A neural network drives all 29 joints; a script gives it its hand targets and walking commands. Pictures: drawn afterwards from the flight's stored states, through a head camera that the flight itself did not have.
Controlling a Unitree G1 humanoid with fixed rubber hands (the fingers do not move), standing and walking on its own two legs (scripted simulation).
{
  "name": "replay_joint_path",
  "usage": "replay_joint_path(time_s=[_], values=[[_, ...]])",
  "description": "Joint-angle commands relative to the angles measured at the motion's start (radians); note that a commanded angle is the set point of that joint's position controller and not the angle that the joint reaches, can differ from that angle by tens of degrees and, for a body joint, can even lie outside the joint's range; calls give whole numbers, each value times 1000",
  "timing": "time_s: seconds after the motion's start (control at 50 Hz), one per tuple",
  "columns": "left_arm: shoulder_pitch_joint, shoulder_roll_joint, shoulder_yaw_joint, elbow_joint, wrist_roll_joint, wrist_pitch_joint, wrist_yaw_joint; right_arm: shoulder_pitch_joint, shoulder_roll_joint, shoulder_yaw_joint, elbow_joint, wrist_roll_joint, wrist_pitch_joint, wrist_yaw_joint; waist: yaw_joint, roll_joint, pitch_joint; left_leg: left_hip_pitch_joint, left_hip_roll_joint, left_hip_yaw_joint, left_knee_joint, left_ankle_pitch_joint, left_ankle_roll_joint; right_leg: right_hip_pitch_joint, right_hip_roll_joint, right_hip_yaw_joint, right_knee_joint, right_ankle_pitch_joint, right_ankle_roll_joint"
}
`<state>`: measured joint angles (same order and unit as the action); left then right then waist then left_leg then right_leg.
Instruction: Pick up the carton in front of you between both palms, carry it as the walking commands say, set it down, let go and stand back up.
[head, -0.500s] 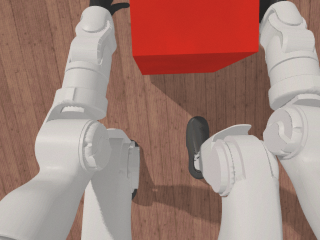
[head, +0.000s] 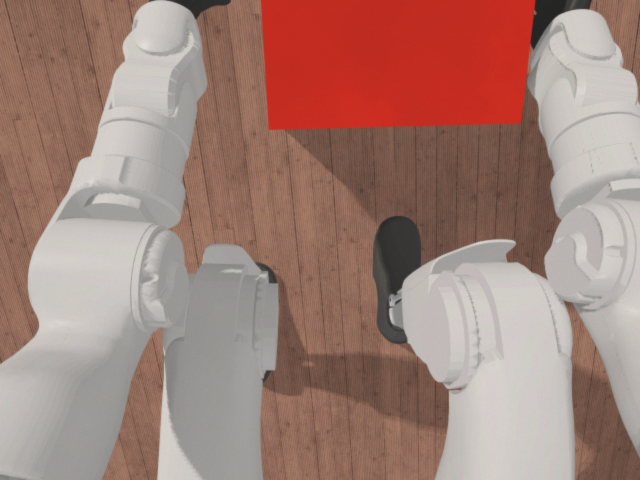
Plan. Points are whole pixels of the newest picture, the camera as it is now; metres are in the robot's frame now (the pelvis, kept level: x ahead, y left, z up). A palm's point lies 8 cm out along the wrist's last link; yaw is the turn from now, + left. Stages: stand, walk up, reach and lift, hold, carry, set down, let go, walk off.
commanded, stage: set down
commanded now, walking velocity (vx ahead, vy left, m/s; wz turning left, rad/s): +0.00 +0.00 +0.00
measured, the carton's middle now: (372, 28) +0.52 -0.08 -0.24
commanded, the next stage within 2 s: let go in 1.20 s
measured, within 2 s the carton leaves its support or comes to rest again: neither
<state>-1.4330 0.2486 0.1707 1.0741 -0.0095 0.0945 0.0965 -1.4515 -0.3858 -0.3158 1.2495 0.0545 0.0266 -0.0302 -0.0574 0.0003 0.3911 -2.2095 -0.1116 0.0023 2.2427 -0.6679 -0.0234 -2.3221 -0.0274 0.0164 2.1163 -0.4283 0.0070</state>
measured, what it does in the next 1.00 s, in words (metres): rises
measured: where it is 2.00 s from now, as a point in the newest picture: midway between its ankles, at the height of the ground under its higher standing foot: (324, 322)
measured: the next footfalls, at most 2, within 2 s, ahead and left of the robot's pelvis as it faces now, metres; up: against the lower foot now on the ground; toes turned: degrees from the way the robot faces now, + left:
none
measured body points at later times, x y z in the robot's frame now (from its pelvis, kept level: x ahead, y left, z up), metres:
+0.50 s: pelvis +0.01 +0.00 +0.06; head +0.35 -0.03 +0.35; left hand +0.57 +0.12 -0.07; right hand +0.53 -0.26 -0.07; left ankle +0.09 +0.11 -0.33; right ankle +0.15 -0.13 -0.33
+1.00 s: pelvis +0.03 -0.01 +0.19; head +0.34 -0.04 +0.51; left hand +0.57 +0.13 +0.08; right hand +0.53 -0.27 +0.08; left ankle +0.09 +0.11 -0.33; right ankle +0.15 -0.13 -0.33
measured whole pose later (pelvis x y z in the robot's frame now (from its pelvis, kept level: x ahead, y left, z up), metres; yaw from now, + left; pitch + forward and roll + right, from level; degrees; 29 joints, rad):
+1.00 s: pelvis +0.03 -0.01 +0.19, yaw -1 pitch +47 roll +3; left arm -1.11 0.25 0.22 0.81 -0.05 0.18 0.07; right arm -1.07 -0.31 -0.29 0.81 0.06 0.17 -0.01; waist -0.05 0.02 -0.07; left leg -1.83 -0.07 -0.01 1.55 -0.55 -0.02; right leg -1.94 0.01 0.03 1.47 -0.36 0.00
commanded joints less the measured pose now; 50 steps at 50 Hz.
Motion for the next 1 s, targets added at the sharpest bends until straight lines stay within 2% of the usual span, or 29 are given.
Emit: replay_joint_path(time_s=[0.0,0.06,0.14,0.26,0.32,0.42,0.5,0.6,0.78,0.98], values=[[-267,138,-92,-132,-122,-50,27,-209,-149,57,-106,95,-67,-33,-43,81,-1131,341,50,4,-223,327,-24,694,22,-4,-34,325,-2],[-286,132,-155,-166,-191,-55,21,-221,-163,101,-123,149,-71,-25,-57,82,-1192,336,62,12,-222,348,-27,731,10,-4,-28,367,-9],[-240,152,-160,-192,-218,-40,24,-172,-203,105,-177,160,-59,-28,-69,76,-1310,385,54,22,-227,338,-31,825,8,-15,-38,383,-6],[-163,164,-98,-303,-174,6,49,-95,-200,104,-350,144,-3,-41,-56,30,-1522,471,24,48,-292,285,-22,997,31,-42,-103,352,-4],[-125,161,-59,-334,-145,37,57,-74,-180,95,-429,130,38,-47,-41,0,-1527,465,15,61,-351,249,-9,1015,46,-55,-161,310,-3],[-57,126,8,-253,-90,47,43,-22,-100,83,-393,92,64,-35,-10,-32,-1330,347,18,58,-441,188,1,918,51,-51,-250,239,9],[-29,115,31,-224,-67,30,26,7,-73,66,-375,64,60,-25,-7,-30,-1313,336,17,60,-499,193,-4,918,55,-47,-312,249,15],[-14,116,32,-264,-62,29,15,50,-73,38,-405,37,67,-24,-17,-10,-1399,386,14,68,-578,222,-11,1003,64,-49,-395,288,16],[28,118,28,-384,-70,65,1,107,-86,23,-546,26,109,-6,-16,5,-1561,543,5,77,-728,312,-18,1198,75,-55,-551,381,15],[114,105,74,-370,-32,59,-35,178,-42,12,-550,-7,119,20,2,-10,-1493,641,8,64,-931,357,-19,1328,80,-42,-746,410,21]])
